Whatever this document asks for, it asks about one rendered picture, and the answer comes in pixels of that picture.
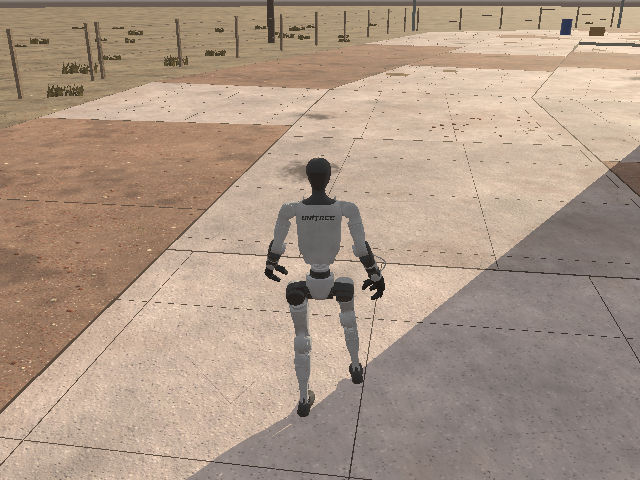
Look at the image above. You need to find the robot right upper arm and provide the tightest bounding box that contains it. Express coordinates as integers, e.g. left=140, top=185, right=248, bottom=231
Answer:
left=339, top=201, right=369, bottom=257

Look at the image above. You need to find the robot head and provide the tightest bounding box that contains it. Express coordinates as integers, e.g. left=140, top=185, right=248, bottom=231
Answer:
left=302, top=157, right=336, bottom=205

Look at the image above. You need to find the right robot hand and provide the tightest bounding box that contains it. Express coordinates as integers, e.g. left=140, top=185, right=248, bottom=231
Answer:
left=362, top=276, right=385, bottom=300

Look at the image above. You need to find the right robot forearm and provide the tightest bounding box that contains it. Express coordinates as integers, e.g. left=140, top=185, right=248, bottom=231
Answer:
left=359, top=241, right=382, bottom=282

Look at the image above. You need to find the left robot hand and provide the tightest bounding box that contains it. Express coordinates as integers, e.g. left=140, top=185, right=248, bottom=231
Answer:
left=264, top=265, right=288, bottom=282

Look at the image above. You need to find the left robot shin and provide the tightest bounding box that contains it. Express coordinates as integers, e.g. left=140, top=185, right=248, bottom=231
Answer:
left=294, top=336, right=311, bottom=403

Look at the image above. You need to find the left robot forearm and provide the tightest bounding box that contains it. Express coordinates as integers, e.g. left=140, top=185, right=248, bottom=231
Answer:
left=266, top=239, right=282, bottom=270

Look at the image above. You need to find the robot left upper arm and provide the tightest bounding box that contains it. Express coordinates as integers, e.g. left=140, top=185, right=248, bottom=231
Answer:
left=270, top=201, right=299, bottom=255

